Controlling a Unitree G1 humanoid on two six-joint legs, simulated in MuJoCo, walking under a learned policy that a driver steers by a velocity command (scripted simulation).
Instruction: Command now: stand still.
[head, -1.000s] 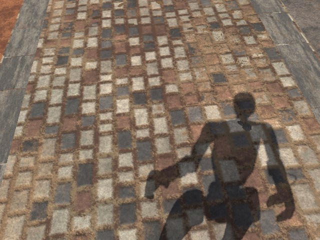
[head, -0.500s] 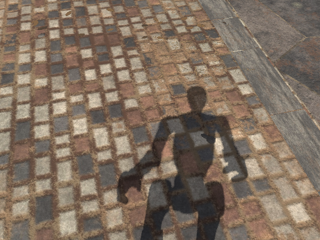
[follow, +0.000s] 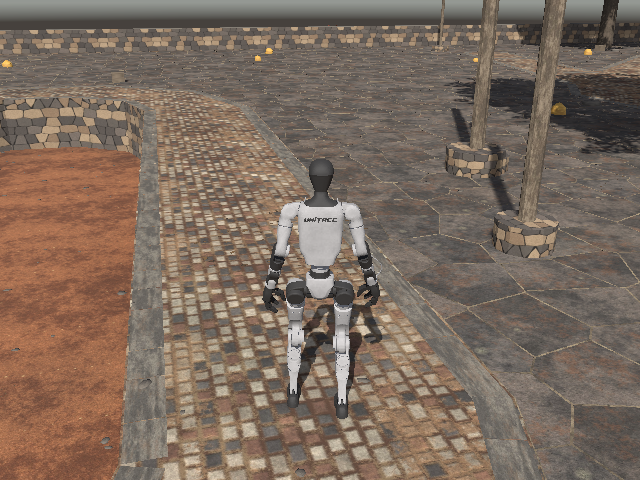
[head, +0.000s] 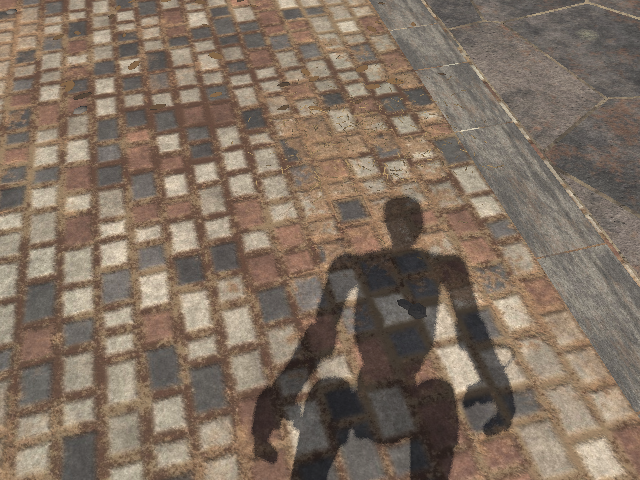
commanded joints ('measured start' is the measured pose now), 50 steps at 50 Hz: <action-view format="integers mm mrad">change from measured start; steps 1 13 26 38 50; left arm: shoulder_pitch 51 66 109 155 194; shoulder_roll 122 108 93 74 59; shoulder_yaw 21 11 0 -7 -11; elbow -14 17 40 49 51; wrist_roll -1 1 2 1 -1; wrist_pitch -4 1 -1 -4 -6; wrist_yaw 3 4 11 14 16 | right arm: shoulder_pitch -12 -3 23 61 93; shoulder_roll -98 -99 -83 -67 -52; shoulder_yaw -16 -16 -13 -8 -3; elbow -26 14 44 61 66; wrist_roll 2 3 3 3 4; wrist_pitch -4 8 13 14 16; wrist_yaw -6 -16 -20 -23 -24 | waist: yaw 6 2 0 0 0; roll -14 -20 -12 -9 -8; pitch -46 -29 -1 14 21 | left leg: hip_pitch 121 131 122 110 103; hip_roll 18 18 13 10 7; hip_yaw -15 -17 -18 -21 -24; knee -14 -21 -40 -47 -46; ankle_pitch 258 241 191 165 160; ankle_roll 39 36 34 36 38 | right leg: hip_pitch -82 -86 -113 -129 -138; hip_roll -62 -51 -42 -37 -35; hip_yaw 50 33 19 9 2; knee -99 -117 -140 -148 -147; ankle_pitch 344 317 208 160 150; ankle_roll -23 -19 -12 -9 -7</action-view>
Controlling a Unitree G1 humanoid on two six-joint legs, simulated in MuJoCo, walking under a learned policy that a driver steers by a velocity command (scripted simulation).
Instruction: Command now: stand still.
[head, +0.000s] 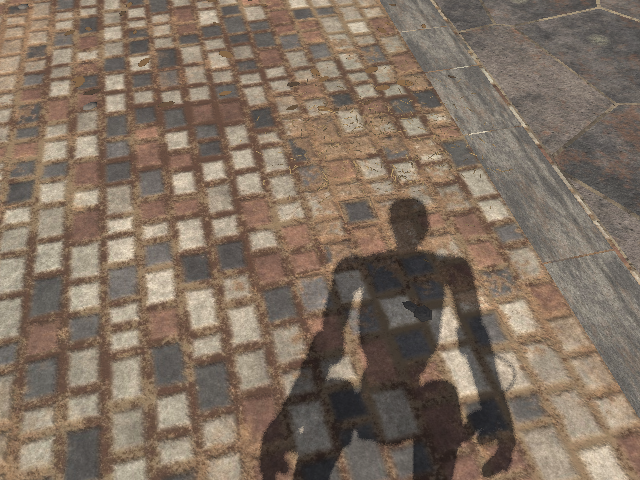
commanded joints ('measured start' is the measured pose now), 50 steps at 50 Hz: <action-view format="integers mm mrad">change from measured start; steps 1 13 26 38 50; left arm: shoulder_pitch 90 119 153 -36 -429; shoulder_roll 88 76 196 134 84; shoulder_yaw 14 13 65 61 41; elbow -10 -11 -43 -161 -299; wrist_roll -1 -2 -28 -39 -34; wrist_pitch -4 -6 -33 -104 -85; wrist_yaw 3 4 14 -23 -65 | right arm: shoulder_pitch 29 49 -50 179 344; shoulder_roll -98 -88 -54 -96 -145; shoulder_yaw -13 -11 -8 -15 -15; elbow -22 -24 -95 -75 -73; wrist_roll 0 1 21 3 4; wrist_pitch -5 -4 -69 -141 -107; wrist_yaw -3 -4 27 73 27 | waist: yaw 0 0 47 -18 -77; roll -9 -9 -186 52 62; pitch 24 28 213 82 130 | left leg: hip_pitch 108 105 -295 256 252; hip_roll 9 7 9 245 187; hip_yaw -3 -5 52 -304 -22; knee -43 -40 364 -353 -411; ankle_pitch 156 159 -247 -97 251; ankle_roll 37 40 84 210 211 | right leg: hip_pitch -154 -159 -138 -653 -584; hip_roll -34 -33 -349 -133 -85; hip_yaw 27 24 444 92 -36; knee -116 -113 -334 733 150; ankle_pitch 139 140 -452 105 393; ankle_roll -10 -8 -235 -92 -20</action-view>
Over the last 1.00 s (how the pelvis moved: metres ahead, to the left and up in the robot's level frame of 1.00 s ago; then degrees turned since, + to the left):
0.00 0.00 0.00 1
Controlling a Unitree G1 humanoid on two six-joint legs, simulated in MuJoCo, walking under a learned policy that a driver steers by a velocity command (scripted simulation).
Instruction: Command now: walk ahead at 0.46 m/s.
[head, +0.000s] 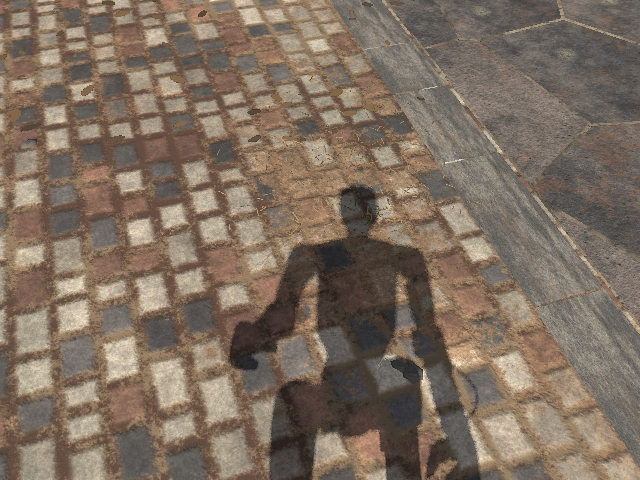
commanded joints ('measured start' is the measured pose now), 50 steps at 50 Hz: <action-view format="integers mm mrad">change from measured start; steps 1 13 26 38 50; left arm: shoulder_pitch -174 102 305 302 35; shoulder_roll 28 79 156 139 62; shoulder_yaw -8 16 26 11 21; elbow -104 0 87 53 -25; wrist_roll -5 31 13 -20 20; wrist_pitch -19 -39 -24 -46 3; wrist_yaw -18 -24 24 11 22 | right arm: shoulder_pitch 62 -135 -469 -92 -150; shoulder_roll -174 -171 -114 -248 -204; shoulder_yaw -35 -49 -44 -87 -66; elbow -23 -143 -254 -181 -155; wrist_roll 12 32 16 10 2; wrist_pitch -3 -42 -8 -24 -22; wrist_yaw -10 -2 14 38 10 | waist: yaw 5 96 142 -22 60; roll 107 15 -9 225 95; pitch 168 -62 73 -246 33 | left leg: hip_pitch -94 -710 -746 191 -231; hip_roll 274 180 159 417 243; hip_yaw -107 -151 -59 -665 -148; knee -68 1129 467 133 -52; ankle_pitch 362 -14 414 -6 335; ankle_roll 134 27 -41 244 164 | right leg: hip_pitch -16 574 546 -101 -25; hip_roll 35 -157 -78 89 -33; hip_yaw -27 339 71 127 50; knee -113 -497 -610 662 69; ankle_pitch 45 -132 -53 -510 43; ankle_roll -17 -215 -181 -29 17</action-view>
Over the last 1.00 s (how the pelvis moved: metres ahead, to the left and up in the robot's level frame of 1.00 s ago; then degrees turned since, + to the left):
0.20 0.05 0.00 0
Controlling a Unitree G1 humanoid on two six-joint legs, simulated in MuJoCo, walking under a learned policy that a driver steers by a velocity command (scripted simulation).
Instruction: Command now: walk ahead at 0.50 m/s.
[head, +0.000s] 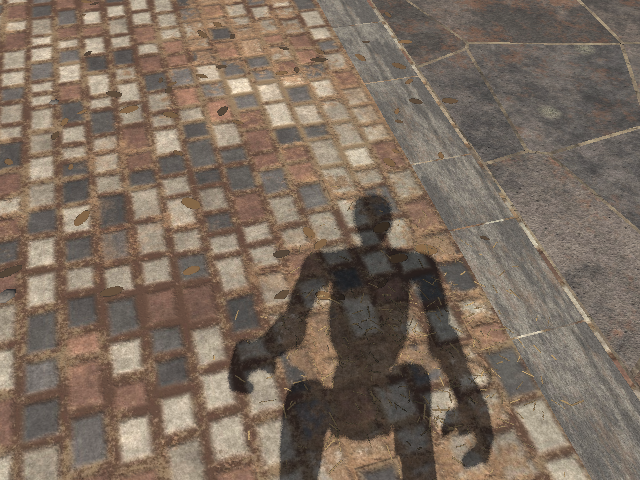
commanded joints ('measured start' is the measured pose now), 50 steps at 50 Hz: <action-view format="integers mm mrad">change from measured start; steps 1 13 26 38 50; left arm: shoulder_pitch -60 231 87 161 32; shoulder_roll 26 202 98 196 103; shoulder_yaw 2 61 29 59 30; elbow -58 -21 12 15 -115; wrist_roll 0 7 29 -13 21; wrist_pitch -9 -43 -51 12 -32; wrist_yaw -7 -30 2 23 4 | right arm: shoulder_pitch -9 17 -107 -303 -118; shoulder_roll -158 -146 -76 -107 -185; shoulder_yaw -28 -24 -45 -45 -65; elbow -49 -37 -123 -270 -268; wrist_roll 8 11 27 28 15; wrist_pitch -10 33 60 60 16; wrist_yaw -15 -24 -21 49 -2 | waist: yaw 16 205 40 49 71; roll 101 60 -14 -47 56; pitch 51 -208 42 40 -41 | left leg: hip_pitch -22 -81 -610 -462 -83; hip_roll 250 203 213 82 228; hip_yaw -136 -80 -183 55 -379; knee -129 538 773 424 -15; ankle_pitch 195 404 93 -29 255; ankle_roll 129 26 -39 47 232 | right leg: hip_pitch -4 745 535 799 68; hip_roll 10 -8 -130 -174 11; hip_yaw -15 60 -70 -277 24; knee -165 -363 -772 -511 159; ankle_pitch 157 41 72 658 -182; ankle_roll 9 -145 -163 -92 51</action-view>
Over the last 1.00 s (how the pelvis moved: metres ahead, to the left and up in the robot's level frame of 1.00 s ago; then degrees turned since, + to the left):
0.58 0.03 0.01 0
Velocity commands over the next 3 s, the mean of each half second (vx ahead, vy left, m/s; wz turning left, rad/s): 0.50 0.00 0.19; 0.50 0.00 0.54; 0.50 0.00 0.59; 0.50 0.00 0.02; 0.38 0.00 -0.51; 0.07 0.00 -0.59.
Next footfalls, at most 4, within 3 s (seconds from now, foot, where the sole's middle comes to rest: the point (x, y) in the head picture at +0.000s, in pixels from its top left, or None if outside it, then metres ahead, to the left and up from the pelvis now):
0.26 right None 0.33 -0.16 -0.79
0.80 left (247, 451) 0.58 0.13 -0.79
1.30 right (270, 312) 0.93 0.09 -0.79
1.80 left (112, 315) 0.93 0.48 -0.79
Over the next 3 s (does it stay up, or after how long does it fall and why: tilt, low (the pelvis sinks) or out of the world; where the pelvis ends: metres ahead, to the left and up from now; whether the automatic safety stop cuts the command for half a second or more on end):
stays up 1.25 0.53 -0.01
